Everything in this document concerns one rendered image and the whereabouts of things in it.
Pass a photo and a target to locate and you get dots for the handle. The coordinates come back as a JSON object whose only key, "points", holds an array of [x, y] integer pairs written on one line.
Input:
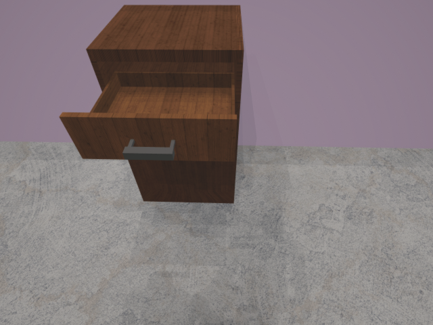
{"points": [[148, 153]]}

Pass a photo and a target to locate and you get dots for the cabinet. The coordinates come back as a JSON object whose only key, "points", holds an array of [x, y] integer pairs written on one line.
{"points": [[175, 38]]}

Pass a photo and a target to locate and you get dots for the drawer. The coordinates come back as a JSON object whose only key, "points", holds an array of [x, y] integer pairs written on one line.
{"points": [[196, 109]]}

